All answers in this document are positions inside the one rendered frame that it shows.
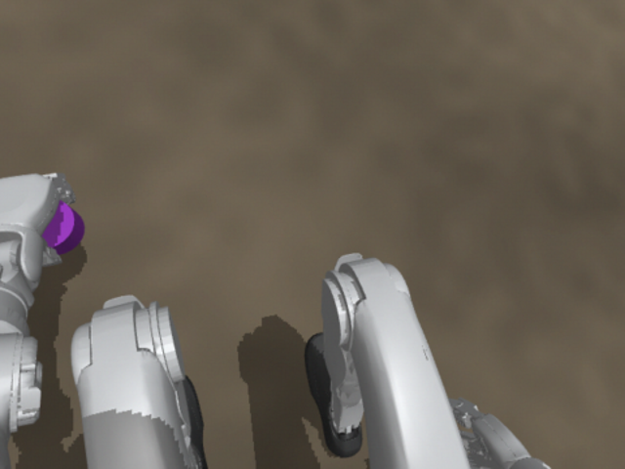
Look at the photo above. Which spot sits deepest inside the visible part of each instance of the right robot foot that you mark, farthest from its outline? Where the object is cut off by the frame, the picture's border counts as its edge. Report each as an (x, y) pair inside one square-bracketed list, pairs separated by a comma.
[(341, 444)]

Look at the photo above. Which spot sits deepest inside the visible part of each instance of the left robot foot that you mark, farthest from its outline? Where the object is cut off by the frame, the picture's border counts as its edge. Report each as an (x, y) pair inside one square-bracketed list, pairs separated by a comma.
[(196, 424)]

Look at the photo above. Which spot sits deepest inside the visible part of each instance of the right robot hand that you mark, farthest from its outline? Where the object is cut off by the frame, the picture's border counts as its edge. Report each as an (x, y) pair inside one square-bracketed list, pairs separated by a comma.
[(491, 445)]

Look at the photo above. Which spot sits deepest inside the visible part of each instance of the left robot arm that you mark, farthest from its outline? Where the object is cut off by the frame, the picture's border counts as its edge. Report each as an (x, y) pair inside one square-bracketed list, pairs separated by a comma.
[(21, 258)]

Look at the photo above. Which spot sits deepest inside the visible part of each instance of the tin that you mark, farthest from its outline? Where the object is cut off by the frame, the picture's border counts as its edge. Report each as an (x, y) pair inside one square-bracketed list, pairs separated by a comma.
[(66, 229)]

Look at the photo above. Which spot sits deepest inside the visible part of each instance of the left robot hand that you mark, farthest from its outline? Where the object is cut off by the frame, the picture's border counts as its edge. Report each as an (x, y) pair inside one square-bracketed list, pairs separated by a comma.
[(31, 201)]

